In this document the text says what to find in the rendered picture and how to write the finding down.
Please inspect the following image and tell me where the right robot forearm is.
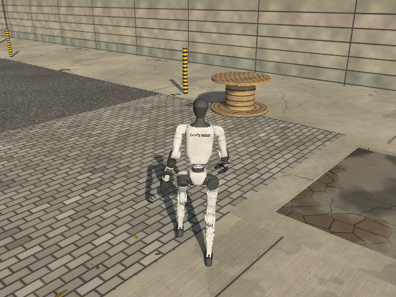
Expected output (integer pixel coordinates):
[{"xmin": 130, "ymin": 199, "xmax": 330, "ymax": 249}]
[{"xmin": 221, "ymin": 150, "xmax": 229, "ymax": 167}]

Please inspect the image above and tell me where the robot left shin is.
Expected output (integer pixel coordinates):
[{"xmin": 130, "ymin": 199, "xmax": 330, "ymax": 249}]
[{"xmin": 176, "ymin": 193, "xmax": 185, "ymax": 230}]

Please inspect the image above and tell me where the left robot forearm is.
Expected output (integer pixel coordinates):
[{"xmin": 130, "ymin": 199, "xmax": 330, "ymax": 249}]
[{"xmin": 162, "ymin": 150, "xmax": 176, "ymax": 181}]

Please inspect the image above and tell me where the right robot hand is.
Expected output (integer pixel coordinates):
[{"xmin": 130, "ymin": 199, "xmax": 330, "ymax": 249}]
[{"xmin": 214, "ymin": 163, "xmax": 228, "ymax": 174}]

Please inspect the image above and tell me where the right robot thigh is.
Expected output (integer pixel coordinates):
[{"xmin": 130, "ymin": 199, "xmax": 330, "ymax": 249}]
[{"xmin": 205, "ymin": 174, "xmax": 219, "ymax": 226}]

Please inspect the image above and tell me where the left robot upper arm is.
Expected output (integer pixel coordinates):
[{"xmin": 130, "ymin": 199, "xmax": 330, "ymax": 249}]
[{"xmin": 171, "ymin": 124, "xmax": 187, "ymax": 160}]

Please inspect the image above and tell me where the right robot upper arm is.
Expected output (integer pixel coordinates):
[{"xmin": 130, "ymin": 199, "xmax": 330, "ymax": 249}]
[{"xmin": 212, "ymin": 125, "xmax": 228, "ymax": 158}]

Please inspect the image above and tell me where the left robot hand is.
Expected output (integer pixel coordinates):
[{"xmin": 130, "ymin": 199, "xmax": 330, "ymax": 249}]
[{"xmin": 160, "ymin": 179, "xmax": 174, "ymax": 197}]

